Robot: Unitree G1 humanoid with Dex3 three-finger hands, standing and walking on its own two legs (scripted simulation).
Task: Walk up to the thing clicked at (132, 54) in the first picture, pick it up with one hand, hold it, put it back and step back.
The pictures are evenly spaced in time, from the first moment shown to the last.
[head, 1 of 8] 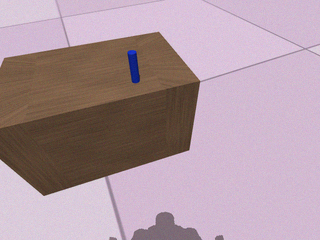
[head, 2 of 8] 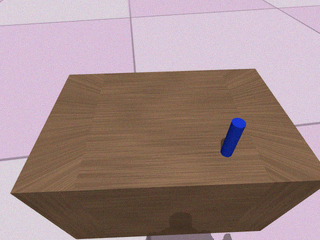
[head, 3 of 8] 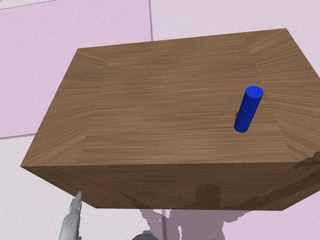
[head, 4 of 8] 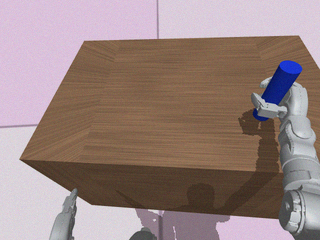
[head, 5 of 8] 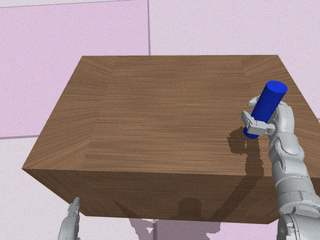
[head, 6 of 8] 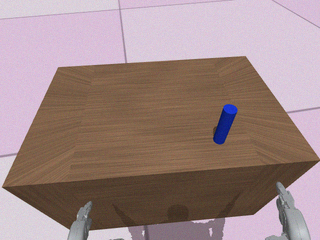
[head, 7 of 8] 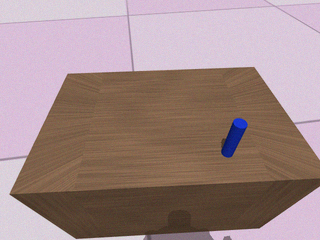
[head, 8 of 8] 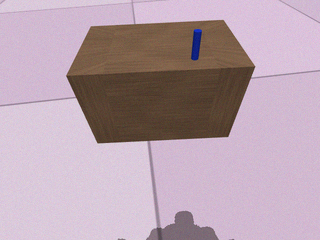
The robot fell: no
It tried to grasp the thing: yes
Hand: right
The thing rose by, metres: 0.25
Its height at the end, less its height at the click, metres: +0.00
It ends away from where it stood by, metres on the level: 0.01
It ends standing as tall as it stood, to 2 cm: yes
